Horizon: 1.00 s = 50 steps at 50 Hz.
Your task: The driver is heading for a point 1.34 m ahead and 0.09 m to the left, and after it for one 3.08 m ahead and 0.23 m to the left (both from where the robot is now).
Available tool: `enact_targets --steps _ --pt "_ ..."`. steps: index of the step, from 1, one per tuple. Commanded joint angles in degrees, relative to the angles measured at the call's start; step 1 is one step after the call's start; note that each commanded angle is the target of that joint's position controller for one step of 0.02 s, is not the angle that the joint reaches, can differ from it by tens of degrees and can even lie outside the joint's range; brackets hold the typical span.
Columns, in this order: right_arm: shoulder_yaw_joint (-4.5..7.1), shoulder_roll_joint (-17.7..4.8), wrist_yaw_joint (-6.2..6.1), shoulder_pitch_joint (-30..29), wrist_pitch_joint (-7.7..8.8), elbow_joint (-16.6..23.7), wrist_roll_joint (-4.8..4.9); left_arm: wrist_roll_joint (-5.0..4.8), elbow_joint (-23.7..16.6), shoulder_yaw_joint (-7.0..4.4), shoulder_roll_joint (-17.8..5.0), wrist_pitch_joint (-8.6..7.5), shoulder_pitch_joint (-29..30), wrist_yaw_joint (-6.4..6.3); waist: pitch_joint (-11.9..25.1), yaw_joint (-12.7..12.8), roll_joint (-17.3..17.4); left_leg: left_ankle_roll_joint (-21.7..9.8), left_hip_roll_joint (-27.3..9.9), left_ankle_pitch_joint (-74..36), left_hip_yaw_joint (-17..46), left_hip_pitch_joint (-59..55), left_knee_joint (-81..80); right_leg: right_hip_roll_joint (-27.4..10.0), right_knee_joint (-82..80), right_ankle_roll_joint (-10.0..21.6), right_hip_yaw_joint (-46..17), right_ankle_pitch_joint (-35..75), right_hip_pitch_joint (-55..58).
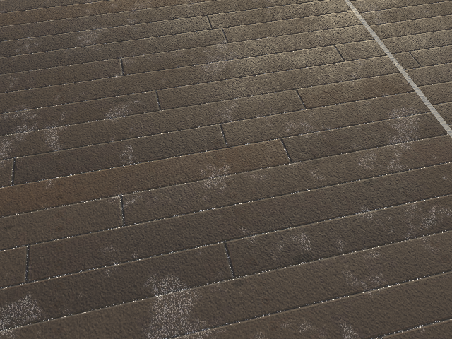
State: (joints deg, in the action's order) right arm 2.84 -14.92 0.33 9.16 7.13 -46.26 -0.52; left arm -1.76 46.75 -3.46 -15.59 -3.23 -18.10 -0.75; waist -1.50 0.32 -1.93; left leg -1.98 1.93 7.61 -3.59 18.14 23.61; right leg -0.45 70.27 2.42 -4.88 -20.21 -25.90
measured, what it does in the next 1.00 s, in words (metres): walks ahead: right foot, then left foot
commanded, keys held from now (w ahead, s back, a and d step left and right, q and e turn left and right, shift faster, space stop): w+e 0.14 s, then w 0.06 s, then w+q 0.80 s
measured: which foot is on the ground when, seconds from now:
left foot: down 0.00-0.36, up 0.38-0.90, down 0.92-1.00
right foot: up 0.00-0.34, down 0.36-0.90, up 0.92-1.00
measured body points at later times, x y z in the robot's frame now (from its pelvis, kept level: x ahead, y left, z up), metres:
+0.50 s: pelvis +0.26 -0.08 +0.00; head +0.29 -0.10 +0.45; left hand +0.43 +0.16 -0.10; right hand +0.29 -0.36 -0.14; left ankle +0.19 +0.09 -0.64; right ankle +0.30 -0.18 -0.74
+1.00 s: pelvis +0.53 -0.02 -0.02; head +0.57 -0.01 +0.43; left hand +0.55 +0.26 -0.14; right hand +0.74 -0.26 -0.12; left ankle +0.59 +0.05 -0.74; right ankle +0.39 -0.20 -0.63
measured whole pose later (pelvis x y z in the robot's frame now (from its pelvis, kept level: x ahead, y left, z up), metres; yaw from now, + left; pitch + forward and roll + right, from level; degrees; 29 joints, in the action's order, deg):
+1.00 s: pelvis +0.53 -0.02 -0.02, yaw +13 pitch +2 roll -1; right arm 4.6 -16.2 2.7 8.3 3.0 -42.6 1.2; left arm -1.6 47.1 -3.8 -15.5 -5.7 -15.0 -0.7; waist -3.6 0.4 0.1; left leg -6.3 3.4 11.9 -2.6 26.8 36.7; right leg -3.3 68.6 -0.8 1.2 -27.5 -15.4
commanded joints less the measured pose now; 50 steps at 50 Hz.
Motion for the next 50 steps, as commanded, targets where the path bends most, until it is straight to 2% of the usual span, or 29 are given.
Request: enact_targets --steps 1,3,6,10,13,15,16,17,18,19,20,21,22,23,24,26,29,33,36,40,41,43,44,45,46,47,48,49,50 --pt "1.31 -4.8 0.25 1.8 0.82 1.2 0.01 -0.22 -4.8 -0.70 -1.7 0.28 -1.5 0.31 2.4 0.0 6.2 -9.8 -16.3 -2.2 14.6 -9.1 -14.9 -7.0 -0.5 -0.1 -1.7 3.5 -10.4" --pt "1.94 -6.4 0.35 2.3 1.20 0.3 0.38 0.20 -6.9 -0.52 -1.3 0.83 1.1 0.28 0.8 0.1 5.1 -10.8 -17.1 -6.1 11.1 -8.6 -16.5 -7.9 -3.8 -0.5 -1.6 5.8 -13.4" --pt "2.56 -8.3 0.15 3.1 0.83 -0.5 0.24 0.44 -8.9 -0.42 -1.8 0.64 4.6 0.76 0.5 -0.5 4.4 -10.7 -17.1 -10.6 5.6 -10.9 -16.8 -8.1 -11.1 -1.1 -1.5 13.5 -16.3" --pt "2.43 -9.5 0.13 6.1 -0.08 -1.6 0.80 0.63 -11.5 0.48 -0.6 -0.33 12.6 2.28 -0.9 -3.6 3.7 -8.9 -15.2 -11.0 -0.5 -11.8 -15.8 -6.2 -25.5 -0.4 2.8 22.1 -12.4" --pt "2.38 -10.8 0.50 10.0 -1.17 -3.7 2.30 0.52 -14.0 0.86 -0.7 -0.66 17.9 3.06 -3.2 -4.7 4.2 -8.9 -16.9 -8.8 1.4 -14.9 -14.7 -5.0 -32.3 0.5 5.2 17.8 -11.1" --pt "2.43 -11.9 0.55 10.7 -2.13 -4.5 2.82 0.60 -14.9 0.43 -2.3 -1.10 18.6 3.37 -3.3 -3.7 5.5 -8.5 -18.6 -12.8 3.1 -18.3 -11.8 -3.6 -35.9 1.6 6.4 12.1 -9.5" --pt "2.45 -12.5 0.49 10.2 -2.53 -4.7 2.87 0.70 -14.6 -0.20 -3.7 -1.38 16.3 3.37 -1.9 -1.7 6.5 -7.7 -18.6 -18.9 3.4 -18.9 -8.4 -2.2 -38.3 2.3 7.1 10.8 -4.9" --pt "2.26 -12.7 0.42 9.2 -2.89 -4.8 2.91 1.00 -12.7 -1.38 -5.6 -1.64 9.7 3.17 2.0 2.6 6.4 -6.3 -16.6 -27.4 1.5 -17.7 -0.4 0.0 -41.7 3.4 8.7 13.2 5.2" --pt "1.45 -10.8 0.26 9.6 -2.75 -4.7 2.40 1.35 -9.8 -3.19 -9.2 -1.59 -0.1 2.49 8.6 6.9 5.7 -4.2 -13.5 -28.2 -0.5 -11.2 11.6 -0.4 -40.3 4.9 7.7 15.8 20.9" --pt "-0.32 -5.8 0.41 10.4 -2.13 -2.4 0.78 2.50 -8.5 -4.81 -15.5 -1.22 -10.3 1.28 18.5 9.6 -4.0 -0.6 -8.1 -7.4 -2.8 5.9 33.7 -15.8 -39.9 10.1 -10.6 16.2 40.9" --pt "-1.42 -1.9 0.68 15.2 -0.87 -2.5 1.59 2.90 -8.8 -4.44 -16.6 -1.23 -10.5 1.28 26.1 6.1 -13.9 0.8 -0.9 26.4 6.0 19.3 48.2 -25.7 -48.8 16.1 -34.0 10.8 48.3" --pt "0.49 -8.2 0.71 11.4 -0.58 -2.9 3.69 2.68 -8.7 -3.02 -10.9 -1.59 -8.8 1.64 20.0 7.5 -6.6 0.4 -3.2 24.2 11.0 24.4 53.3 -24.0 -50.7 13.7 -29.7 9.4 43.0" --pt "0.86 -8.5 0.65 8.1 -0.65 -1.5 4.06 1.97 -8.5 -2.20 -8.6 -1.83 -5.0 1.81 12.3 5.6 -6.1 -0.1 -5.8 19.1 9.6 26.6 52.3 -21.9 -51.5 11.6 -19.8 12.4 35.6" --pt "0.91 -7.7 0.22 6.6 -1.07 -1.6 3.15 1.67 -8.5 -1.59 -6.4 -2.06 -0.6 2.07 9.0 3.5 -3.3 0.2 -8.1 14.2 8.9 24.5 49.4 -19.1 -53.2 10.0 -13.7 14.5 28.8" --pt "1.37 -7.3 -0.02 6.9 -1.91 -1.8 2.43 1.65 -8.5 -1.19 -4.5 -2.50 2.4 2.32 6.1 1.5 -4.4 0.4 -9.7 10.5 8.9 21.8 46.7 -16.7 -55.7 9.0 -8.3 15.9 23.3" --pt "1.32 -4.9 0.12 9.5 -3.65 -2.7 2.67 2.29 -7.5 -1.23 -3.1 -3.65 4.6 2.26 4.8 -0.9 -4.5 0.9 -10.3 5.9 8.9 17.0 45.8 -15.2 -59.7 8.7 -2.6 18.5 18.0" --pt "1.44 -3.4 -0.04 7.3 -4.81 -1.6 2.50 2.85 -5.4 -1.82 -4.0 -4.39 4.0 1.32 1.5 -1.6 -2.3 1.4 -10.0 0.8 10.3 20.6 42.1 -14.9 -61.9 8.6 4.2 23.9 17.5" --pt "1.21 -2.4 0.76 1.4 -4.66 0.8 1.85 2.74 -3.3 -2.38 -5.5 -3.91 2.2 0.07 -1.3 -0.2 -1.6 1.5 -9.1 -8.5 9.6 23.6 29.3 -14.5 -63.1 7.6 10.2 23.4 20.2" --pt "0.58 -1.5 2.00 -4.8 -4.49 3.3 1.46 2.24 -2.1 -2.98 -7.2 -3.37 0.3 -0.53 -3.6 2.1 -0.5 0.7 -8.7 -11.2 5.8 23.9 21.7 -15.8 -63.3 7.2 13.4 23.1 22.8" --pt "0.41 -1.8 3.35 -9.8 -4.45 6.7 1.68 1.14 -0.3 -3.56 -8.5 -1.96 -1.8 -0.71 -5.2 3.4 -0.5 -1.6 -8.0 -5.5 2.3 25.2 16.3 -17.6 -59.8 6.0 16.0 27.1 29.8" --pt "0.57 -2.1 3.62 -10.0 -4.47 7.3 1.77 0.93 -0.1 -3.69 -9.0 -1.56 -1.6 -0.72 -4.8 2.9 -0.9 -2.5 -7.2 -3.0 0.9 23.8 15.4 -17.7 -57.8 5.5 16.8 31.8 30.9" --pt "1.56 -3.9 3.74 -6.9 -4.69 7.8 1.98 0.57 -0.4 -4.09 -10.9 -0.80 -0.2 -0.93 -1.1 0.2 -3.0 -4.7 -3.2 2.7 -3.0 16.0 15.3 -17.3 -50.0 4.2 18.3 51.7 31.7" --pt "2.64 -5.8 3.60 -1.5 -4.80 6.9 2.25 0.35 -0.7 -4.21 -11.7 -0.29 0.8 -1.02 2.3 -3.1 -3.6 -6.2 -0.4 4.6 -4.5 8.7 14.8 -16.5 -41.9 3.4 19.1 59.8 31.0" --pt "4.51 -9.0 3.02 7.5 -4.83 4.8 2.36 -0.01 -1.0 -4.02 -11.8 0.01 1.9 -1.05 7.2 -8.1 -2.4 -8.3 2.5 1.4 -4.8 -4.8 10.6 -14.1 -29.5 1.5 20.4 59.4 26.5" --pt "6.65 -14.6 1.64 15.6 -5.38 3.0 2.18 1.13 -2.1 -3.14 -9.6 -0.49 1.2 -1.19 11.8 -10.9 4.3 -11.5 -3.8 0.3 7.5 -21.6 8.3 -11.2 -11.2 -1.6 20.2 39.5 11.9" --pt "7.08 -20.1 1.50 13.0 -4.76 3.8 2.07 2.62 -5.2 -0.47 -0.5 -2.30 -4.3 -0.34 16.9 -2.6 18.0 -22.3 -17.8 10.6 41.7 -38.0 1.0 1.2 8.2 -4.9 11.7 -13.2 -12.8" --pt "5.62 -15.2 1.89 15.0 -3.93 5.2 1.62 0.33 -6.2 -0.91 -5.3 -4.77 2.7 0.35 21.9 -7.2 10.2 -22.4 -20.7 15.1 51.7 -39.9 -7.5 1.3 12.6 -3.3 -0.7 -13.6 -18.4" --pt "4.70 -11.8 2.10 13.2 -3.20 4.7 1.30 -1.45 -7.7 -1.47 -7.2 -5.65 7.4 0.62 14.0 -7.1 7.7 -19.5 -19.6 10.1 43.5 -35.1 -8.1 -1.1 10.9 -1.7 -0.6 -7.9 -22.8" --pt "4.07 -9.8 2.07 9.2 -2.87 5.4 1.81 -0.43 -7.5 -1.22 -6.6 -6.05 7.7 0.17 9.4 -4.3 3.2 -17.4 -17.1 3.7 36.0 -26.4 -7.4 -3.8 5.9 -0.9 -0.5 -2.7 -20.5"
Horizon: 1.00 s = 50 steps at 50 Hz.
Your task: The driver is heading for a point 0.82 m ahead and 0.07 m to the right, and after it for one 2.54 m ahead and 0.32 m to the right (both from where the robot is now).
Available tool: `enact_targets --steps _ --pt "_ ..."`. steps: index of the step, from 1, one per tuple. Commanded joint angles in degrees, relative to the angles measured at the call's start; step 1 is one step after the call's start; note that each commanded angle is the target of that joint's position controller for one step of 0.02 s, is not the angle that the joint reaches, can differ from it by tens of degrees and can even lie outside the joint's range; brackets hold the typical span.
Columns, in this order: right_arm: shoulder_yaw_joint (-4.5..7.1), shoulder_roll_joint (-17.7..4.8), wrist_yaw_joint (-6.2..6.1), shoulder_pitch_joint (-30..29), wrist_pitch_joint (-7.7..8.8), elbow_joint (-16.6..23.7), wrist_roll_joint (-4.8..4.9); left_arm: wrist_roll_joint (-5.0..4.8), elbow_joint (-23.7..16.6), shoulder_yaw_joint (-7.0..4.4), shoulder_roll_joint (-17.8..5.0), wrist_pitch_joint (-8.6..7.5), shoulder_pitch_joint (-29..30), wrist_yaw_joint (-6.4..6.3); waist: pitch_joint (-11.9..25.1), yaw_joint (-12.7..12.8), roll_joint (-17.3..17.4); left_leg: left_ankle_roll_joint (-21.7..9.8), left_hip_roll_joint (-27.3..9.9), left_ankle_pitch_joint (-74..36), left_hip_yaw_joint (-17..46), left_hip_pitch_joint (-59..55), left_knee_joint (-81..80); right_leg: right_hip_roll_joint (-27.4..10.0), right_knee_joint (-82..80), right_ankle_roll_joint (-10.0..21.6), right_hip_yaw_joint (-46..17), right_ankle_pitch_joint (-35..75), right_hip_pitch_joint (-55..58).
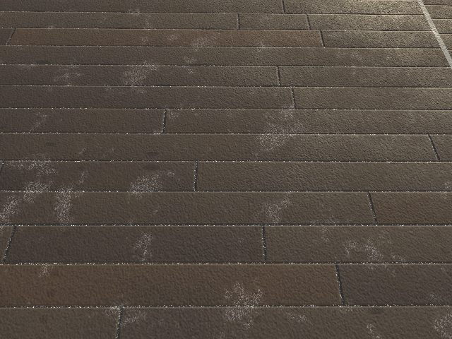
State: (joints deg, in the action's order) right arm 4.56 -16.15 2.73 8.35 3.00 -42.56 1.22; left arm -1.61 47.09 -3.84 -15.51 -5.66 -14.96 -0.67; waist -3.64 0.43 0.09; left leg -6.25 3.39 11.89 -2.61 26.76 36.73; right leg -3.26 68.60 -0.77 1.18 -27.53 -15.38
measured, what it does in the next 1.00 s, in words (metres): walks ahead: right foot, then left foot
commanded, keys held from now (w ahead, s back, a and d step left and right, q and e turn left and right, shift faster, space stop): w+q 0.16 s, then w+e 0.12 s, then e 0.72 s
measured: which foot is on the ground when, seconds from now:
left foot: down 0.00-0.44, up 0.46-0.86, down 0.88-1.00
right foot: up 0.00-0.40, down 0.42-0.88, up 0.90-1.00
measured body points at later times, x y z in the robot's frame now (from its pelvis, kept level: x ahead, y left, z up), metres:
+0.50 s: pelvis +0.28 -0.03 +0.00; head +0.32 -0.02 +0.45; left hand +0.46 +0.24 -0.09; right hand +0.38 -0.30 -0.12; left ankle +0.12 +0.07 -0.64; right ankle +0.40 -0.10 -0.72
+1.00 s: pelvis +0.37 +0.01 +0.02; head +0.40 +0.03 +0.47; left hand +0.58 +0.26 -0.08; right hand +0.46 -0.29 -0.06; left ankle +0.42 +0.13 -0.72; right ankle +0.35 -0.11 -0.65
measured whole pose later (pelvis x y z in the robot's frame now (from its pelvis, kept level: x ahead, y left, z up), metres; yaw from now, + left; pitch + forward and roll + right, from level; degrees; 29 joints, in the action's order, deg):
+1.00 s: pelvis +0.37 +0.01 +0.02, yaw -13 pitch +3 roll -1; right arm 3.2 -14.9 -1.9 10.2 0.9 -38.5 -1.4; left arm -0.9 37.3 -5.0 -19.2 2.3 -10.6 -1.2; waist -0.3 0.1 -2.6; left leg -0.2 -0.3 12.6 1.9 18.3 28.3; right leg 6.6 59.9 -2.4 -6.8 -26.6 -31.2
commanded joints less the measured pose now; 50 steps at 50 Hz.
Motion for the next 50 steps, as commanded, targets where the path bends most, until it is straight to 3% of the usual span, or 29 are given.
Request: enact_targets --steps 1,2,5,8,11,14,16,18,19,20,21,22,23,24,25,26,27,29,31,34,38,41,43,44,45,46,47,48,50 --pt "1.76 -6.4 -0.46 6.0 1.26 2.6 0.02 1.16 -7.0 -1.31 -7.2 -3.43 4.2 -0.40 8.8 -2.0 0.0 -11.6 -16.0 -6.7 28.9 -27.1 -20.6 -2.8 2.9 2.0 -6.4 7.5 -26.7" --pt "1.27 -5.2 -0.73 4.1 1.33 3.8 -0.68 1.70 -6.8 -1.74 -7.6 -2.69 2.8 -0.38 8.4 0.0 1.1 -11.1 -14.5 -10.9 25.9 -22.3 -21.7 -4.1 0.5 1.8 -6.9 9.5 -22.6" --pt "1.60 -6.6 -1.61 4.9 1.71 4.1 -0.46 2.49 -7.6 -1.56 -5.8 -0.76 3.0 -0.35 6.9 1.0 1.0 -11.3 -12.3 -19.4 20.9 -16.2 -23.6 -3.7 -6.4 -0.6 -5.2 12.8 -20.3" --pt "1.95 -8.2 -2.81 8.2 1.44 3.3 -0.09 2.68 -9.9 -0.85 -4.2 -0.31 9.6 -0.38 4.8 -1.0 2.1 -9.4 -9.8 -21.0 17.5 -14.4 -23.5 -1.8 -18.0 -2.5 -4.1 22.2 -21.9" --pt "1.17 -6.5 -3.26 10.1 1.23 2.2 -0.16 2.07 -9.8 0.20 -2.3 -0.82 13.6 0.84 4.7 -3.7 4.8 -6.3 -8.2 -16.8 13.0 -15.3 -23.4 -0.3 -31.5 -1.9 -2.4 34.3 -18.2" --pt "1.03 -7.3 -3.08 13.1 1.48 0.6 -0.42 1.16 -11.0 0.36 -3.1 -1.35 18.0 1.94 2.7 -6.2 5.3 -6.1 -11.3 -13.0 14.6 -19.3 -23.3 0.0 -36.1 -0.1 -1.9 37.6 -18.8" --pt "0.84 -7.3 -3.30 13.7 1.08 -0.3 -0.84 1.59 -11.8 0.24 -3.9 -1.82 19.4 2.64 1.5 -6.5 4.6 -5.1 -13.0 -21.8 14.4 -24.8 -19.7 0.8 -38.9 2.0 -1.4 34.3 -21.5" --pt "0.80 -7.6 -3.68 12.9 0.56 -0.6 -1.30 1.83 -11.5 0.04 -4.5 -2.31 17.3 3.50 3.2 -5.2 5.1 -3.5 -13.6 -32.7 13.2 -27.9 -15.0 2.3 -40.2 4.2 -0.5 30.4 -19.2" --pt "0.87 -8.2 -3.89 11.7 0.41 -0.3 -1.42 1.93 -10.7 -0.42 -5.5 -2.41 13.8 3.69 5.4 -3.4 5.9 -2.5 -13.0 -40.9 12.4 -28.5 -11.4 4.0 -40.3 5.2 0.4 28.8 -14.8" --pt "0.82 -8.4 -4.10 9.6 0.21 0.2 -1.30 2.07 -8.9 -1.08 -6.6 -2.53 7.8 3.71 8.7 0.1 5.9 -1.1 -11.3 -48.4 10.6 -28.3 -5.2 5.9 -42.4 6.5 1.8 31.0 -7.4" --pt "0.51 -8.1 -4.25 8.4 0.22 1.1 -1.63 2.37 -7.7 -1.83 -8.9 -2.56 1.4 3.52 13.0 3.5 4.1 1.0 -8.3 -44.8 8.4 -24.4 5.2 3.3 -43.1 8.7 -1.2 42.4 3.1" --pt "-0.46 -5.3 -4.35 11.5 0.68 3.1 -2.94 3.50 -8.0 -2.64 -14.0 -2.31 -3.7 3.21 21.0 2.8 -6.9 5.0 -2.1 -19.4 5.9 -8.6 26.3 -9.4 -38.6 15.9 -17.8 64.6 22.5" --pt "-1.53 -3.0 -3.68 18.7 1.18 2.0 -2.70 2.86 -7.6 -1.83 -11.8 -1.51 -3.7 3.07 28.4 0.3 -17.2 8.5 3.7 24.6 7.5 5.9 41.3 -19.8 -40.6 25.2 -35.7 73.7 35.7" --pt "-0.69 -8.2 -2.97 16.7 1.29 2.0 -1.68 1.42 -8.6 -1.53 -9.6 -0.37 -2.6 2.82 28.0 2.1 -9.7 8.5 0.1 22.4 12.1 8.8 44.8 -17.6 -42.8 23.3 -35.1 61.2 32.5" --pt "-0.46 -8.8 -2.89 10.2 0.80 3.8 -0.70 1.00 -10.1 -1.21 -8.3 0.68 1.6 2.39 20.5 2.3 -5.0 8.8 -2.2 19.7 10.6 11.7 44.5 -14.7 -43.8 20.6 -29.0 52.1 25.4" --pt "-0.43 -8.4 -3.19 6.3 0.10 4.7 -1.15 1.09 -10.7 -0.91 -7.9 1.52 4.1 2.17 13.8 1.6 0.4 8.9 -3.6 17.6 9.0 12.4 40.9 -12.2 -46.4 18.8 -24.8 48.1 15.5" --pt "-0.12 -8.3 -3.79 5.2 -0.89 5.4 -1.74 1.21 -11.2 -0.82 -8.0 1.97 5.1 1.86 11.3 0.3 1.4 8.9 -4.9 15.6 8.9 10.2 36.9 -10.6 -48.3 17.7 -23.3 43.9 8.6" --pt "-0.56 -5.6 -4.48 7.5 -2.23 5.5 -1.84 1.91 -11.5 -1.27 -8.9 2.85 6.9 1.68 8.8 -2.5 -2.7 9.3 -4.7 14.1 7.4 4.5 28.4 -6.7 -51.1 16.4 -20.6 39.3 -1.0" --pt "-0.92 -4.2 -5.21 8.3 -2.35 5.2 -2.07 2.14 -11.7 -1.79 -9.8 3.34 6.7 1.12 10.4 -2.7 -5.2 10.3 -3.6 12.4 6.3 2.3 22.2 -5.3 -50.8 16.5 -18.6 42.8 -2.9" --pt "-0.81 -4.5 -5.59 6.3 -2.64 5.3 -2.14 1.24 -12.0 -2.36 -10.7 4.55 6.2 0.03 13.5 -1.9 -5.4 11.1 -3.1 6.1 7.4 1.0 16.4 -4.4 -49.8 15.2 -19.5 34.8 -2.6" --pt "-0.69 -4.4 -5.40 1.4 -2.59 6.9 -1.61 0.91 -12.6 -2.48 -10.5 6.22 5.9 -0.78 11.4 0.0 -7.7 10.9 -1.9 4.1 8.4 -0.1 8.3 -3.1 -50.2 13.2 -23.8 16.9 -3.3" --pt "-0.30 -4.9 -4.76 0.7 -1.28 7.3 -1.11 0.97 -12.8 -2.58 -10.4 7.00 4.9 -0.87 10.9 0.5 -9.6 9.7 -0.9 5.7 8.5 -2.7 0.1 -3.4 -47.8 12.5 -27.8 19.3 -0.1" --pt "0.26 -5.3 -4.27 3.9 -0.46 6.4 -0.88 0.36 -13.3 -2.38 -9.7 7.54 5.9 -1.03 10.7 -1.9 -9.5 8.0 -1.4 -0.9 7.4 -10.2 -12.6 -1.3 -44.3 10.2 -28.2 21.6 -0.8" --pt "1.10 -8.0 -4.37 5.4 -0.34 6.2 -1.57 0.39 -13.6 -1.79 -7.7 7.65 4.5 -1.10 11.9 -1.6 -6.3 5.6 -8.2 -3.9 11.7 -17.2 -15.6 1.3 -39.5 7.6 -25.9 15.2 -5.1" --pt "2.33 -13.5 -4.77 3.3 -1.04 7.0 -3.33 0.51 -14.9 -1.10 -4.8 7.35 3.0 -0.89 10.2 1.5 10.0 -1.8 -20.5 -14.3 24.8 -21.7 -17.2 9.6 -28.5 3.8 -15.1 -0.4 -16.5" --pt "2.19 -11.5 -4.55 4.0 -1.18 7.0 -4.73 1.07 -15.2 -2.16 -8.7 6.51 3.4 -0.63 10.4 0.1 16.1 -9.2 -27.4 -22.8 33.1 -19.8 -18.9 10.5 -14.2 0.8 -9.8 -9.1 -21.1" --pt "1.37 -8.7 -4.67 2.2 -1.09 8.0 -4.01 1.16 -13.9 -3.37 -12.0 6.39 1.7 -0.36 10.1 0.7 11.0 -9.5 -26.6 -24.6 29.3 -19.1 -17.6 8.0 -5.5 -0.8 -10.2 -6.3 -21.3" --pt "0.91 -6.8 -4.82 0.1 -1.20 8.5 -3.10 0.77 -12.4 -3.73 -11.9 6.98 0.7 -0.47 9.2 1.3 7.4 -6.8 -22.6 -24.1 23.1 -18.7 -16.3 7.3 -1.9 -2.1 -9.3 -3.1 -21.5" --pt "0.44 -5.7 -5.07 -1.3 -1.61 8.7 -1.82 0.67 -11.7 -3.22 -9.3 8.40 0.3 -0.78 7.5 1.0 6.4 -4.5 -18.7 -24.7 16.1 -18.7 -15.4 6.4 3.0 -4.1 -7.8 1.6 -23.1"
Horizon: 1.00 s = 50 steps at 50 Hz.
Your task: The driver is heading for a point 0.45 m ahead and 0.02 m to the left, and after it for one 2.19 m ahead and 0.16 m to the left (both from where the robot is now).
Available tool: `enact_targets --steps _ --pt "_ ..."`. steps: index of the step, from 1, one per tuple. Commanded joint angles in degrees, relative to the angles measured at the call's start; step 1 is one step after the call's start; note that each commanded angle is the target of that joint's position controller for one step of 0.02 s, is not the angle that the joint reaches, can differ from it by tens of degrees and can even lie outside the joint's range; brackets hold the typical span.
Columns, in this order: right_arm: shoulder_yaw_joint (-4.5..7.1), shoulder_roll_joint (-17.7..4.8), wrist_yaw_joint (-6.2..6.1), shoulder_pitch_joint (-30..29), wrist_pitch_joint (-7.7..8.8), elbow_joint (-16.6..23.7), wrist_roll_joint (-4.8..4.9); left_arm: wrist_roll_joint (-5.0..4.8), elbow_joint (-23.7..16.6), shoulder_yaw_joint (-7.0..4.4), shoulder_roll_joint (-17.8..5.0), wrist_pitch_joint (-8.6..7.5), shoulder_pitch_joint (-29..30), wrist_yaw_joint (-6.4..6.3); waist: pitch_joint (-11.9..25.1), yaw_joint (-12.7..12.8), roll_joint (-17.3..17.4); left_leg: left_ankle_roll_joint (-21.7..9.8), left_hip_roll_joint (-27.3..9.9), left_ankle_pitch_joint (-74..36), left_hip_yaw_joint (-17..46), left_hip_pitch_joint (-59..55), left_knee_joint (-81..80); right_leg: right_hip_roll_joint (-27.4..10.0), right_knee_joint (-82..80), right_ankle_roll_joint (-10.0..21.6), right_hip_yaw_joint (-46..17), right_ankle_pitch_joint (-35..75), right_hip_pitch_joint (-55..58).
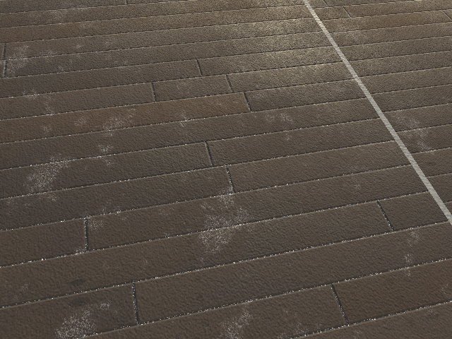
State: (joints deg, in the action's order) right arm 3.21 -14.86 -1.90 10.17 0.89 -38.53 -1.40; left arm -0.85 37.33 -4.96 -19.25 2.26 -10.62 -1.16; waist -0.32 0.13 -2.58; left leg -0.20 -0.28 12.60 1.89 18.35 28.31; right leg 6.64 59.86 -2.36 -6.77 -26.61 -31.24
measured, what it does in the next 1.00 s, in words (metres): steps on the spot: right foot, then left foot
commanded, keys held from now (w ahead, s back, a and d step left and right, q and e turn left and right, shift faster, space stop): e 0.08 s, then no key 0.16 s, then q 0.28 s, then w+q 0.40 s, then w+e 0.08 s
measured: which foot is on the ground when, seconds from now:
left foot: down 0.00-0.28, up 0.30-0.74, down 0.76-1.00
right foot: up 0.00-0.26, down 0.28-0.76, up 0.78-1.00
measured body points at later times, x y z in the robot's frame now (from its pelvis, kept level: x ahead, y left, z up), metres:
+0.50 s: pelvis -0.01 -0.04 +0.00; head +0.01 -0.06 +0.45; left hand +0.19 +0.18 -0.09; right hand +0.05 -0.34 -0.12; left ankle -0.02 +0.11 -0.68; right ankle -0.02 -0.14 -0.74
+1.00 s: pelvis +0.08 +0.03 +0.01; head +0.10 +0.07 +0.46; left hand +0.21 +0.33 -0.09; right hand +0.17 -0.23 -0.09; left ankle -0.02 +0.09 -0.74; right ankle +0.23 -0.12 -0.67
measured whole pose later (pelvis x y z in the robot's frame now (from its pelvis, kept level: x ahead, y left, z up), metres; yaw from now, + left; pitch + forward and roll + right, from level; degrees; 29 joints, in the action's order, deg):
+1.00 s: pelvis +0.08 +0.03 +0.01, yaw +13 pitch +2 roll -2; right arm 2.3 -14.1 -0.6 24.5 2.9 -42.4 0.5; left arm -0.1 42.3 -4.7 -17.9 -5.0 -6.4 2.0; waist -0.4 -2.1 -2.3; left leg -4.1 1.8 15.6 3.1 1.8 15.7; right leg -3.2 48.4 -1.4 -0.9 -4.3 -36.3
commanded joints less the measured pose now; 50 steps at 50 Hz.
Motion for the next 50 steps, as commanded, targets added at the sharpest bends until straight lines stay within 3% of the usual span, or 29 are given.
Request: enact_targets --steps 1,3,6,10,12,13,14,15,16,17,18,20,23,26,29,31,35,37,38,39,40,41,42,43,44,47,50 --pt "1.84 -7.4 -0.56 -2.9 0.17 4.6 0.65 -0.36 -2.4 -1.62 -4.1 0.78 -3.3 -0.13 3.5 1.0 9.5 -10.4 -13.6 -25.6 8.7 -9.6 -7.6 -4.0 10.7 -3.2 1.8 2.3 -6.8" --pt "2.23 -8.0 -0.90 -1.2 -0.50 4.0 0.28 -0.75 -4.3 -0.94 -2.4 0.80 0.2 0.07 3.5 -0.9 11.7 -11.2 -13.3 -24.9 6.1 -12.2 -8.2 -5.0 5.4 -4.0 4.2 4.3 -7.3" --pt "2.93 -9.8 -1.02 0.2 -1.16 3.2 0.48 -0.20 -6.0 -0.05 -0.8 0.54 2.8 0.65 5.6 -2.4 13.2 -12.3 -14.6 -25.3 4.7 -13.2 -7.5 -6.7 -4.4 -3.8 5.4 2.7 -1.5" --pt "3.36 -11.4 -0.01 -0.2 -1.20 2.3 1.74 0.08 -5.9 -0.09 -1.6 0.48 1.9 1.34 6.3 -2.4 14.7 -12.8 -16.1 -24.4 4.6 -11.4 -6.5 -5.9 -17.2 -1.3 8.3 3.2 7.9" --pt "3.07 -11.1 0.22 -1.5 -1.20 1.7 2.80 0.17 -4.6 -0.18 -1.1 0.41 -1.0 1.66 5.8 -0.2 14.0 -11.1 -15.2 -22.2 3.8 -9.7 -3.8 -5.1 -30.2 1.2 9.5 11.6 14.5" --pt "2.34 -9.3 0.34 -0.2 -1.07 0.7 3.25 0.53 -3.7 -0.05 -0.7 0.27 -2.4 1.69 5.4 0.6 12.7 -8.6 -13.6 -19.1 3.1 -6.4 -2.0 -4.6 -39.1 2.9 9.2 18.1 20.9" --pt "1.07 -6.1 0.88 2.8 -0.53 -0.4 2.18 1.07 -3.7 -0.05 -1.9 0.16 -3.5 1.30 7.7 0.0 7.8 -3.7 -10.8 -9.9 1.1 -0.3 1.3 -9.5 -40.9 4.4 2.7 26.5 30.9" --pt "-0.82 -1.4 2.13 4.5 0.35 0.6 -1.22 1.93 -4.3 -0.43 -6.1 0.31 -3.7 0.35 10.0 -2.7 -9.0 2.0 -5.2 14.3 -4.1 9.1 11.0 -23.4 -37.2 9.0 -10.5 48.3 38.2" --pt "-0.09 -3.8 1.65 0.9 0.18 1.1 0.01 3.52 -3.5 0.74 -2.4 -0.57 -2.4 0.85 9.2 0.1 -10.8 3.7 -5.1 22.5 -0.6 8.0 13.7 -27.1 -39.6 16.6 -11.5 41.1 26.9" --pt "0.83 -7.5 1.24 -0.8 -0.35 0.8 1.45 3.95 -3.8 0.99 -1.5 -1.65 0.3 1.31 5.5 0.3 -7.9 4.2 -5.4 20.7 0.2 6.8 17.3 -24.1 -41.4 16.7 -9.1 33.9 23.5" --pt "1.36 -8.2 0.85 -0.9 -0.97 0.1 1.98 3.67 -3.1 0.83 -1.6 -2.46 2.3 1.25 3.9 0.0 -7.8 4.4 -4.7 18.4 0.5 8.1 19.6 -22.2 -41.9 15.2 -6.7 30.5 22.7" --pt "2.43 -9.6 -0.05 1.9 -2.41 -1.8 1.76 2.48 -2.4 0.35 -3.1 -3.25 4.1 0.78 1.9 -0.5 -7.4 5.2 -3.9 16.0 2.2 8.5 26.0 -21.7 -41.8 14.5 -3.8 33.7 20.7" --pt "2.94 -8.9 -0.50 4.0 -2.92 -2.3 2.76 1.86 -1.5 0.05 -2.9 -2.77 3.6 -0.35 1.6 -0.4 -5.7 6.0 -1.9 15.1 2.0 12.0 33.9 -22.5 -41.5 15.9 -1.0 36.8 22.7" --pt "2.46 -6.7 -0.55 2.1 -3.37 -1.0 2.63 1.61 -0.8 -0.01 -1.9 -2.05 3.9 -1.19 1.6 0.5 -4.4 6.5 -3.0 13.2 1.0 14.2 30.5 -23.2 -41.7 16.2 0.6 33.8 25.8" --pt "1.58 -5.4 0.51 -0.6 -3.21 1.2 2.46 1.02 0.3 -1.03 -3.9 -1.92 1.6 -1.36 2.2 2.8 -5.2 4.9 -4.3 12.0 -1.9 13.3 23.7 -24.6 -46.6 16.2 -1.0 10.0 26.7" --pt "1.51 -5.8 1.38 -1.0 -2.67 2.0 2.47 0.57 1.0 -1.54 -5.2 -2.49 1.2 -0.92 1.1 2.7 -5.2 2.6 -4.4 13.2 -3.1 11.8 19.4 -25.4 -48.5 15.7 -1.6 2.8 26.0" --pt "1.79 -6.2 2.91 3.2 -1.54 0.6 2.86 -1.07 1.7 -2.25 -6.9 -3.73 3.3 0.71 -0.2 -0.6 -4.0 -2.3 -3.2 9.7 -6.4 1.2 7.8 -24.8 -48.3 13.7 2.6 -0.1 21.2" --pt "2.36 -6.3 3.02 11.0 -1.20 -3.3 2.93 -1.30 2.1 -1.84 -5.0 -3.85 4.8 1.15 1.0 -4.3 -1.4 -4.4 0.5 5.2 -9.6 -11.3 0.4 -21.3 -40.6 10.6 8.3 -2.1 14.5" --pt "3.48 -8.6 2.63 17.2 -1.03 -5.4 3.24 -0.46 1.9 -0.86 -1.7 -4.13 5.7 1.42 2.2 -6.4 4.1 -6.8 -1.4 7.5 -4.1 -20.1 -2.1 -17.9 -28.3 7.5 13.3 -0.9 7.4" --pt "5.35 -16.4 1.79 22.2 -0.45 -5.0 2.99 1.46 -1.5 0.50 2.4 -4.82 9.3 1.81 2.0 -7.5 20.8 -14.6 -16.2 12.7 22.8 -27.9 -10.1 -9.5 -2.8 1.6 18.6 -6.5 -10.6" --pt "4.68 -16.6 2.68 19.7 1.43 -2.1 1.92 0.26 -3.6 0.02 -0.1 -6.38 12.5 2.06 1.3 -7.4 16.9 -22.0 -21.7 22.9 41.2 -26.2 -18.2 -5.5 6.1 2.0 6.0 -8.9 -20.9" --pt "3.66 -13.1 2.84 15.5 2.63 -1.0 1.76 -1.44 -3.3 -0.65 -3.4 -7.48 11.8 2.80 -2.4 -5.5 12.7 -20.7 -21.5 22.8 37.1 -25.1 -19.6 -8.9 7.7 3.2 3.1 -3.4 -23.9" --pt "2.76 -10.4 2.77 12.9 3.24 -0.3 2.15 -1.22 -2.0 -1.05 -5.0 -8.19 9.6 3.18 -4.1 -3.5 10.4 -18.2 -19.0 18.2 30.9 -23.7 -18.7 -10.6 5.9 3.9 3.3 3.2 -23.3" --pt "2.38 -9.6 2.57 11.1 3.20 0.2 2.49 0.19 -0.7 -1.19 -5.1 -8.59 8.7 3.00 -4.1 -2.5 7.7 -16.0 -16.6 11.6 26.0 -22.4 -18.1 -11.6 2.9 3.8 3.5 7.7 -21.4" --pt "2.08 -9.3 2.24 10.4 3.01 0.6 2.48 1.25 -0.3 -1.39 -5.3 -8.79 8.4 2.87 -3.9 -1.8 7.4 -14.6 -14.5 4.6 21.9 -21.2 -18.3 -11.8 -0.7 3.1 3.7 11.4 -18.7" --pt "1.98 -9.5 1.10 12.0 2.97 0.5 1.94 1.13 0.6 -0.69 -2.6 -8.49 8.5 3.08 -2.0 -1.5 7.3 -12.9 -11.2 -11.6 13.9 -20.5 -18.5 -9.9 -7.9 0.9 5.7 20.6 -14.5" --pt "1.87 -9.5 0.44 13.3 2.95 -0.4 1.72 0.41 0.5 0.55 -0.3 -8.07 11.8 3.51 -2.9 -3.3 8.4 -10.2 -8.5 -16.6 6.5 -17.2 -19.1 -9.0 -18.6 0.2 7.9 29.5 -9.5"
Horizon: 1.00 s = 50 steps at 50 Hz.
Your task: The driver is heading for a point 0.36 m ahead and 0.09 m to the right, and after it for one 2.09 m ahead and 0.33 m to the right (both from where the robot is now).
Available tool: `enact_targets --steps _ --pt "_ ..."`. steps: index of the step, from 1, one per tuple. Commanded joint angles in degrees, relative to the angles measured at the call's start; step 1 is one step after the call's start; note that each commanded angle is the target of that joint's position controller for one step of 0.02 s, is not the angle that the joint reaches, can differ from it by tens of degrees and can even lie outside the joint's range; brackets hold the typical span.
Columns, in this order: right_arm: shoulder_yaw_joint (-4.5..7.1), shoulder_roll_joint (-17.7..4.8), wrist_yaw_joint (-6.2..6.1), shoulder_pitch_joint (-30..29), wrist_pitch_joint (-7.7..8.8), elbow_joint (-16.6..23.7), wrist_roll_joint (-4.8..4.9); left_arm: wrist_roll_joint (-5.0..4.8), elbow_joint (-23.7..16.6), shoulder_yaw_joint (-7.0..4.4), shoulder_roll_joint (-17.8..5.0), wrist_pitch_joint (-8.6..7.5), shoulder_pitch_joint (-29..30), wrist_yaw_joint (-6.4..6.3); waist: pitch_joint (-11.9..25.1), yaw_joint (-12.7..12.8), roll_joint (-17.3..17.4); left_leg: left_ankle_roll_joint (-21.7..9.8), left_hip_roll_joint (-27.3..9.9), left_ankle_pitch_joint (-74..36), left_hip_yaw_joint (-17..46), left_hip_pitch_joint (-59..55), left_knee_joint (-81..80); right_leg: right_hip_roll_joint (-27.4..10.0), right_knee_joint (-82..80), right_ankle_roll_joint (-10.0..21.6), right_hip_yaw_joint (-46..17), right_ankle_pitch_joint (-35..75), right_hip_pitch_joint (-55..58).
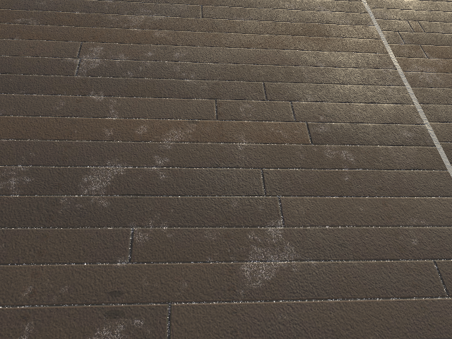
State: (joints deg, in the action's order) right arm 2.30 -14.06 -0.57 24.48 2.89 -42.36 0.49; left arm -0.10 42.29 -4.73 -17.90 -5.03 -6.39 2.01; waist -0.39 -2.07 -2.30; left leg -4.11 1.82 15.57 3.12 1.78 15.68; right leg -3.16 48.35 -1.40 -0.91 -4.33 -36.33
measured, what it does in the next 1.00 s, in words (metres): walks ahead, turning right: right foot, then left foot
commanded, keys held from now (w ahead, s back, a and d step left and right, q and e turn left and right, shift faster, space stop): w+e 0.70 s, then w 0.14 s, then w+q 0.16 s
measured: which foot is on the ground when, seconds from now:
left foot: down 0.00-0.24, up 0.26-0.70, down 0.72-1.00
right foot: up 0.00-0.22, down 0.24-0.70, up 0.72-1.00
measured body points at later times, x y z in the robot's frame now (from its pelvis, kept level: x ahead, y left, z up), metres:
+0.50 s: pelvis +0.29 -0.04 -0.01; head +0.33 -0.05 +0.44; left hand +0.41 +0.22 -0.12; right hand +0.43 -0.33 -0.09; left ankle +0.41 +0.12 -0.68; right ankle +0.29 -0.11 -0.75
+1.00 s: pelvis +0.58 -0.04 +0.00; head +0.61 -0.04 +0.45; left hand +0.85 +0.11 -0.09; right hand +0.49 -0.31 -0.11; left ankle +0.60 +0.06 -0.75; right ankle +0.61 -0.23 -0.70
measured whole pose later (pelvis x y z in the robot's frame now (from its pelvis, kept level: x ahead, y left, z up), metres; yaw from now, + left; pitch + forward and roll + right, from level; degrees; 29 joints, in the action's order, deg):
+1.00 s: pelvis +0.58 -0.04 +0.00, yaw -22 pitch +2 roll +0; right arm 2.7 -15.2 0.7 23.4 4.8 -44.3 0.7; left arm 0.0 38.7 -2.4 -16.7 -3.6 -7.6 0.8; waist -1.0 -4.7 -2.3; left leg -2.3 2.3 11.3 1.1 8.4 18.1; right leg -3.4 46.7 -0.6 -3.2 -11.2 -33.9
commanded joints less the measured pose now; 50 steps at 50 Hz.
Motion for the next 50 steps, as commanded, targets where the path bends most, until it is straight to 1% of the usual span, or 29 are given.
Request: enact_targets --steps 1,5,8,10,12,13,14,15,16,17,18,19,22,24,27,29,32,34,35,36,37,38,39,40,41,42,44,47,50 --pt "2.73 -10.3 -0.96 -0.2 1.01 2.9 -0.28 -0.71 -4.8 0.66 -1.2 -0.72 9.3 0.62 -3.5 -1.9 8.7 -5.9 -10.4 -18.6 4.1 0.5 -7.2 1.0 -9.8 -0.6 2.8 9.5 -2.8" --pt "2.78 -10.9 -0.64 1.8 1.38 0.9 -0.16 -1.53 -6.4 1.40 -1.1 -0.97 14.1 1.87 -7.1 -3.7 8.2 -6.0 -12.9 -16.4 2.3 -0.9 -9.2 1.2 -17.0 2.0 3.6 12.2 -1.7" --pt "3.02 -11.5 -0.74 1.0 1.07 -0.1 0.00 -1.35 -6.9 1.32 -2.1 -1.46 13.8 2.87 -6.4 -2.3 8.0 -5.1 -14.9 -29.5 -0.1 -6.9 -5.4 2.5 -19.8 5.2 4.2 7.7 -1.2" --pt "3.40 -12.9 -1.33 0.1 0.49 0.0 -0.50 -1.19 -5.8 0.36 -4.2 -1.16 8.5 2.72 -0.6 0.5 9.9 -3.7 -15.0 -53.5 -2.0 -11.1 2.9 6.2 -18.3 7.5 6.1 2.6 5.7" --pt "3.32 -13.6 -1.74 -2.0 -0.43 0.7 -0.93 -1.29 -2.6 -1.59 -7.9 -0.38 -6.1 1.65 8.5 8.4 8.9 -0.8 -12.4 -65.2 -5.6 -6.2 23.6 8.8 -19.4 10.8 6.5 3.5 25.7" --pt "2.34 -11.4 -1.95 -1.4 -0.07 2.2 -2.34 -0.98 -1.5 -2.40 -11.6 0.32 -15.6 0.70 15.7 11.0 1.2 1.0 -9.9 -44.4 -6.2 9.1 42.4 -1.9 -17.1 14.7 -8.9 3.0 44.7" --pt "0.16 -3.7 -0.46 6.9 1.11 2.7 -1.92 -1.21 -0.8 -2.65 -13.4 -0.25 -16.9 1.26 23.2 4.3 -13.7 5.1 2.8 14.7 -0.4 32.8 62.8 -15.8 -23.0 26.4 -42.2 -12.6 63.2" --pt "0.83 -9.5 0.34 -0.8 3.02 3.3 -0.10 -1.82 -0.6 -1.76 -8.2 -0.03 -16.8 0.85 20.7 9.2 -6.2 3.9 1.2 14.4 6.1 38.5 67.1 -14.0 -30.1 23.7 -44.9 -19.6 61.0" --pt "1.29 -11.1 0.91 -7.3 4.31 5.8 1.90 -1.36 -1.4 -1.44 -7.7 0.12 -13.2 0.29 11.5 8.6 -3.7 2.9 -1.8 9.3 5.6 41.8 65.3 -12.9 -32.1 21.1 -36.8 -18.5 52.9" --pt "0.91 -10.7 0.72 -10.3 5.26 6.6 1.19 -1.02 -2.4 -1.19 -7.2 0.16 -9.8 0.06 6.7 6.6 3.3 2.4 -4.1 5.5 4.6 40.0 60.8 -10.8 -33.5 19.8 -31.8 -12.8 43.4" --pt "1.27 -10.6 0.43 -11.3 5.51 6.8 -0.20 -0.63 -3.2 -0.85 -6.3 0.11 -7.3 -0.08 3.3 4.4 5.4 2.9 -5.5 3.7 4.0 37.7 56.5 -8.6 -34.6 19.3 -27.7 -6.3 36.0" --pt "1.42 -10.4 0.40 -10.0 5.13 6.9 -0.69 0.15 -4.0 -0.48 -5.7 0.07 -6.0 -0.36 2.6 2.2 3.6 3.4 -6.6 2.6 4.2 34.4 54.8 -7.0 -36.0 19.5 -25.2 -2.6 31.1" --pt "0.99 -8.5 0.08 -8.2 3.43 7.3 -1.60 -0.72 -4.1 -0.47 -5.5 0.15 -5.3 -1.08 0.6 0.1 0.8 6.2 -8.1 2.2 1.9 32.4 46.6 -5.1 -38.1 20.1 -19.5 3.4 22.2" --pt "0.21 -6.8 -0.18 -12.3 3.08 9.0 -2.08 -0.85 -3.8 -0.95 -7.3 0.21 -6.4 -1.68 -0.9 1.2 0.4 7.9 -7.5 -3.8 0.0 31.3 38.4 -2.9 -38.4 19.0 -15.7 5.1 17.4" --pt "-0.51 -5.1 0.06 -19.9 3.54 10.5 -1.68 -1.52 -2.9 -1.27 -8.2 0.95 -9.5 -2.29 -0.8 4.8 -0.4 8.8 -4.4 -17.6 -0.9 25.8 23.5 0.6 -36.1 15.4 -12.6 1.5 15.0" --pt "-0.21 -5.9 0.43 -22.7 3.89 11.2 -0.66 -1.81 -2.1 -1.36 -8.4 1.60 -12.4 -2.48 0.3 6.4 -1.2 9.2 -2.6 -20.8 -0.4 23.6 18.7 -0.3 -34.1 14.4 -15.0 -1.4 17.4" --pt "1.03 -8.4 0.89 -22.8 4.36 11.6 0.07 -1.97 -1.8 -1.29 -7.9 2.32 -13.5 -2.72 1.3 5.5 -2.8 7.7 -2.4 -16.3 2.2 22.4 13.8 -2.8 -28.4 12.6 -21.0 -5.6 24.1" --pt "2.13 -9.8 0.92 -18.1 4.76 10.6 0.24 -1.53 -2.3 -1.19 -7.2 2.68 -12.3 -2.66 2.3 2.3 -4.2 5.2 -2.3 -12.0 1.4 16.1 11.3 -2.7 -23.1 10.8 -22.8 -4.8 25.0" --pt "3.00 -11.3 0.58 -12.8 5.01 9.8 -0.26 -1.14 -2.7 -0.46 -5.0 2.56 -12.4 -2.44 5.6 -0.5 -3.5 3.0 -4.5 -10.7 2.4 7.5 10.3 -0.1 -16.0 8.8 -20.8 -3.7 23.1" --pt "3.79 -14.5 0.15 -4.1 5.00 9.1 -1.22 0.11 -3.7 1.13 -0.5 2.29 -13.6 -2.13 14.0 -3.5 3.9 -0.9 -15.0 -6.5 12.3 -6.0 10.6 3.5 0.7 6.6 -15.1 -12.4 17.4" --pt "4.99 -19.2 0.79 -0.2 4.17 6.4 -1.97 -1.82 -5.1 2.02 1.8 1.43 -21.8 -1.98 18.7 0.6 24.0 -10.6 -26.1 7.6 41.0 -19.8 3.6 9.8 18.4 3.5 -8.1 -30.2 -1.9" --pt "4.09 -13.5 1.27 -0.7 4.06 6.7 -0.95 -2.77 -3.1 1.04 -4.0 1.47 -21.2 -2.28 14.6 -1.1 16.8 -10.4 -25.6 20.0 45.4 -17.4 0.7 5.7 25.8 2.8 -10.1 -27.1 -8.5" --pt "3.14 -10.1 1.15 -3.1 3.88 6.9 -0.66 -2.37 -3.8 0.29 -6.7 1.68 -14.7 -2.30 7.5 -2.5 10.5 -8.0 -22.6 16.9 35.4 -11.4 0.4 4.0 27.2 2.6 -9.3 -21.5 -9.8" --pt "2.63 -9.2 1.23 -5.8 3.64 7.0 -1.13 -1.45 -4.7 0.34 -6.3 1.78 -10.7 -2.44 4.1 -1.9 6.3 -6.9 -19.7 8.0 27.6 -5.3 0.4 2.4 25.8 2.4 -7.7 -17.6 -8.1" --pt "2.26 -8.1 1.28 -7.3 3.47 6.5 -1.30 -0.74 -5.5 0.32 -5.5 1.59 -8.3 -2.34 1.1 -1.1 6.0 -6.9 -17.4 0.8 22.3 -0.9 -0.5 1.2 22.5 2.4 -7.6 -15.2 -7.3" --pt "1.96 -7.5 1.22 -8.1 3.59 6.1 -1.54 -0.85 -5.8 0.33 -4.6 1.58 -8.1 -1.99 0.2 0.3 7.6 -6.5 -15.6 -3.9 18.4 2.2 -1.7 -0.1 19.8 2.4 -7.1 -13.7 -4.7" --pt "1.81 -7.1 1.49 -7.5 3.85 4.8 -0.77 -0.41 -5.7 0.85 -2.6 1.60 -8.5 -1.66 0.6 1.6 9.0 -7.7 -13.8 -10.3 15.4 4.4 -3.3 -0.8 14.8 2.1 -4.3 -13.1 -2.1" --pt "2.54 -9.8 1.30 -6.5 3.43 3.6 0.29 0.41 -7.0 1.95 -0.6 0.97 -3.6 -1.42 -0.2 1.0 7.6 -9.4 -13.5 -16.3 12.8 5.5 -4.9 -1.1 2.7 1.0 -2.3 -10.0 -1.5" --pt "3.10 -11.8 0.78 -4.9 2.52 2.3 0.70 0.05 -7.6 2.59 0.1 0.04 2.3 -0.75 -0.6 -0.8 7.4 -8.3 -11.7 -16.4 9.2 8.0 -4.9 0.8 -10.1 0.0 -1.2 -0.9 4.5"
Velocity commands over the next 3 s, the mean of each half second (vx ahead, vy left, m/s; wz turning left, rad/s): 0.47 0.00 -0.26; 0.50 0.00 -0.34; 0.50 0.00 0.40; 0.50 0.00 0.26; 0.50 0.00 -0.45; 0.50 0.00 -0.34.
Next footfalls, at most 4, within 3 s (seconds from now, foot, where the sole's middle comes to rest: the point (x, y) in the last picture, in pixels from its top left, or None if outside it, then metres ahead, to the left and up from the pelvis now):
0.24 right None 0.33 -0.12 -0.79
0.72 left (193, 292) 0.63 0.05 -0.79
1.18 right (287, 257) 0.76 -0.26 -0.79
1.68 left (215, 180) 1.08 -0.03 -0.79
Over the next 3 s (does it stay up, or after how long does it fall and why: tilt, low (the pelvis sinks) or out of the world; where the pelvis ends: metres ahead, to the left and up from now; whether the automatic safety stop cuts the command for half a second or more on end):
stays up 1.64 -0.21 0.00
